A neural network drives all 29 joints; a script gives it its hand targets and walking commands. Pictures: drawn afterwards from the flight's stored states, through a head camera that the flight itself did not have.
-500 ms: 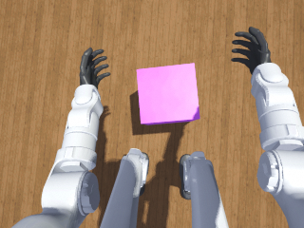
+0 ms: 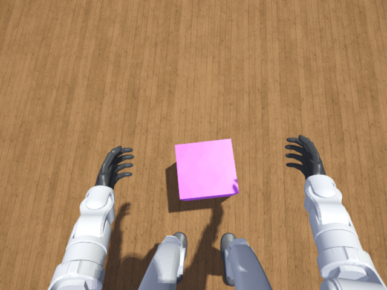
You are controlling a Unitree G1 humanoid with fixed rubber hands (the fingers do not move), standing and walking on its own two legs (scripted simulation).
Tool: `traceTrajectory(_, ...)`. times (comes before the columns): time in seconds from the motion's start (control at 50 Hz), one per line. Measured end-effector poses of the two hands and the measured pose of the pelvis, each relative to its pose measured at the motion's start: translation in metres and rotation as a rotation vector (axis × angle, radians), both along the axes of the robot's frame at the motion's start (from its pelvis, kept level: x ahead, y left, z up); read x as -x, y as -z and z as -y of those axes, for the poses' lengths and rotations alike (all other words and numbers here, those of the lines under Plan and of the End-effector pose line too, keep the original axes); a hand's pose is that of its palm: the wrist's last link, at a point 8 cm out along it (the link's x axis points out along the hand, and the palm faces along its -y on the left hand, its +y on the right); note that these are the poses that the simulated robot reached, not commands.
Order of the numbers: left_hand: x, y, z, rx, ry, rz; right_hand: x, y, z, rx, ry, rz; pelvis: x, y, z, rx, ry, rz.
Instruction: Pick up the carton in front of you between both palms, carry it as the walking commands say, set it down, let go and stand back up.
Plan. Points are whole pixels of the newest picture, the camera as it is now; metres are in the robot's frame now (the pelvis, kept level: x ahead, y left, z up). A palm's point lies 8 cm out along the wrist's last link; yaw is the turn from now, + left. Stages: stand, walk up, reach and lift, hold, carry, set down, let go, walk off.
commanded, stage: let go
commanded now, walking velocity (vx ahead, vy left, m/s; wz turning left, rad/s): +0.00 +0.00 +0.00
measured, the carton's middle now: (205, 173) +0.41 +0.01 -0.58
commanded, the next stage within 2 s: stand in 0.92 s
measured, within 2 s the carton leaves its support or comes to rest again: neither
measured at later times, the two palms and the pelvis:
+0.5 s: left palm (53, 248) +0.20 +0.25 +0.00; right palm (357, 247) +0.23 -0.22 +0.00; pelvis +0.05 +0.01 +0.07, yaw +1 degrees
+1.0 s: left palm (42, 251) +0.20 +0.26 +0.00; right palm (367, 273) +0.19 -0.23 -0.01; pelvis +0.04 +0.01 +0.07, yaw +1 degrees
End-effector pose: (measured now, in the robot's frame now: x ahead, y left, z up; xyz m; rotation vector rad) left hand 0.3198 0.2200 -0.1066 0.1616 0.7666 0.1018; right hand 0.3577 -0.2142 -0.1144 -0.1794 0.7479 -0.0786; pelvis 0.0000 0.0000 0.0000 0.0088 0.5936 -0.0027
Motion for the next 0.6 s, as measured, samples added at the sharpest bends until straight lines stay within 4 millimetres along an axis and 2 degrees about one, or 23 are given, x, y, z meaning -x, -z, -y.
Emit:
traceTrajectory(0.16,0.035,-0.047,-0.016,0.001,0.018,-0.014,0.038,-0.044,0.003,-0.006,-0.003,0.002,-0.025,-0.03,-0.007,0.006,0.0,0.145)
traceTrajectory(0.36,0.094,-0.094,-0.023,0.005,-0.008,-0.02,0.097,-0.089,0.002,-0.007,-0.013,-0.015,-0.048,-0.061,-0.011,0.009,-0.01,0.366)
traceTrajectory(0.48,0.114,-0.108,-0.026,0.008,0.0,-0.019,0.126,-0.109,0.007,-0.002,-0.015,-0.023,-0.053,-0.07,-0.009,0.008,-0.016,0.498)
traceTrajectory(0.6,0.114,-0.111,-0.024,0.013,0.023,-0.018,0.146,-0.118,0.01,-0.005,-0.012,-0.039,-0.05,-0.072,-0.008,0.008,-0.016,0.598)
